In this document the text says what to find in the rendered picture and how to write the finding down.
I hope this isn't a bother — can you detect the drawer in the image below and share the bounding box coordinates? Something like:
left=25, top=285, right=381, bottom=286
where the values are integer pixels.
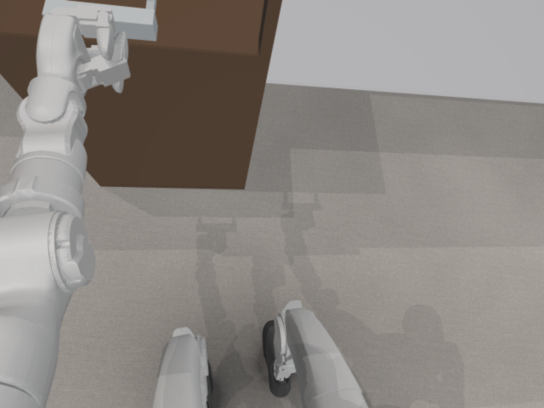
left=0, top=0, right=264, bottom=54

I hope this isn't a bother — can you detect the robot right foot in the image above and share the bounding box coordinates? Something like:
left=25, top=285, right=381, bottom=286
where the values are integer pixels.
left=263, top=320, right=291, bottom=398

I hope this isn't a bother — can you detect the left robot forearm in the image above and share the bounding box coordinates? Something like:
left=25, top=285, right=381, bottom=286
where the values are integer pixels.
left=0, top=76, right=88, bottom=222

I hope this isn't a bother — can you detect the cabinet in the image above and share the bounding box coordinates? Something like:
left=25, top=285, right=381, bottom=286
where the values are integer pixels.
left=0, top=0, right=282, bottom=190

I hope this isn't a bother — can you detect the handle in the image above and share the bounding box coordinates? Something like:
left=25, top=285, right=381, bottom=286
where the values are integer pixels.
left=42, top=0, right=158, bottom=41

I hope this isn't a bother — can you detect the left robot hand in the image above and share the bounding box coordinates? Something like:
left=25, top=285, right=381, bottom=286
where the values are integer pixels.
left=37, top=5, right=131, bottom=97

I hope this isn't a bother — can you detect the left robot upper arm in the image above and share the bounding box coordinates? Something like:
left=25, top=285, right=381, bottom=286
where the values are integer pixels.
left=0, top=210, right=95, bottom=408

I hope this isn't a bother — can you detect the right robot thigh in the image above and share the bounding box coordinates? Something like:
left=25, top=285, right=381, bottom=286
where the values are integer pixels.
left=274, top=308, right=368, bottom=408

